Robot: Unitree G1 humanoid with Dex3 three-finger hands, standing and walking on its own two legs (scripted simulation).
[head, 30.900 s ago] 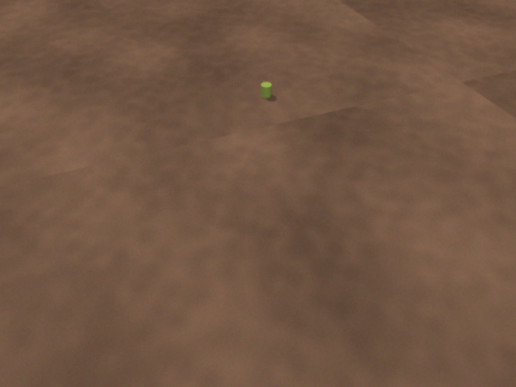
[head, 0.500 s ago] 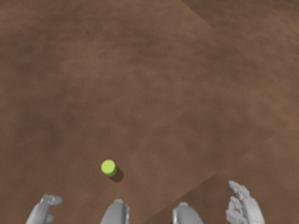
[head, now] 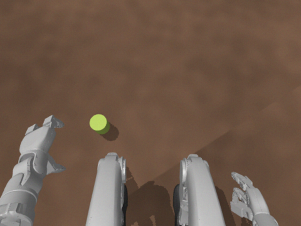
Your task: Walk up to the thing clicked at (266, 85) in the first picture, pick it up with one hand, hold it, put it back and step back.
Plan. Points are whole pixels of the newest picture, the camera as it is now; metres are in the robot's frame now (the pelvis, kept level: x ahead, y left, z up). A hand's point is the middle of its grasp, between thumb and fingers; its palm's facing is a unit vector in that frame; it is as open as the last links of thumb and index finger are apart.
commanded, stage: rise first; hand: left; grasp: from above
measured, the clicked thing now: (100, 124) +0.46 +0.25 -0.45
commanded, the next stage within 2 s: approach in 1.56 s
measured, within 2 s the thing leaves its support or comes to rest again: neither
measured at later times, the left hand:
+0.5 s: hand (69, 132) +0.38 +0.30 -0.25, palm faces -0.46 -0.11 -0.88, open 14.0 cm
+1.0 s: hand (78, 126) +0.42 +0.29 -0.30, palm faces -0.44 -0.03 -0.90, open 14.0 cm
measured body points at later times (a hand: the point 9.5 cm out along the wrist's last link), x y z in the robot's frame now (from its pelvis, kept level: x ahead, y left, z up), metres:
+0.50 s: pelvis -0.03 +0.01 -0.11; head +0.18 +0.05 +0.29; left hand +0.40 +0.30 -0.20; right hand +0.04 -0.28 -0.22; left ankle +0.07 +0.13 -0.45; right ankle +0.07 -0.14 -0.45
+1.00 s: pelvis -0.02 +0.01 -0.14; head +0.21 +0.06 +0.24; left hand +0.44 +0.29 -0.25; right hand +0.04 -0.27 -0.26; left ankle +0.07 +0.13 -0.45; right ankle +0.07 -0.14 -0.45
